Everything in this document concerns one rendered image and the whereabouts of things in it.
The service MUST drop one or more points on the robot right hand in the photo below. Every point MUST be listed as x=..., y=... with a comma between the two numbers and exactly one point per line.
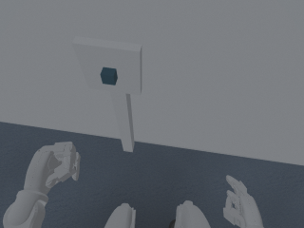
x=246, y=212

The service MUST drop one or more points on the left robot thigh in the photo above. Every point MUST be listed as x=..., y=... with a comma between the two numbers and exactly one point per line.
x=122, y=217

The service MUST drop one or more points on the right robot thigh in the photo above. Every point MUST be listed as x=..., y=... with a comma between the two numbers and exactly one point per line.
x=190, y=216

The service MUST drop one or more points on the robot left hand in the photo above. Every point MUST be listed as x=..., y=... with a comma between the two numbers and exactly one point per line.
x=59, y=158

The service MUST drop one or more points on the robot thigh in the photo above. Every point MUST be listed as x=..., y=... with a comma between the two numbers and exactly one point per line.
x=190, y=216
x=122, y=217

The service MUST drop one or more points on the robot left forearm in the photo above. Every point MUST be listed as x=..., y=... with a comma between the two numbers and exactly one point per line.
x=28, y=210

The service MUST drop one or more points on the panel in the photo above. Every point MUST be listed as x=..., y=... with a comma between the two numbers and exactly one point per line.
x=127, y=58

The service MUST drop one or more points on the button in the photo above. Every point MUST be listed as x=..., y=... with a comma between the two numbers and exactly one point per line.
x=109, y=76

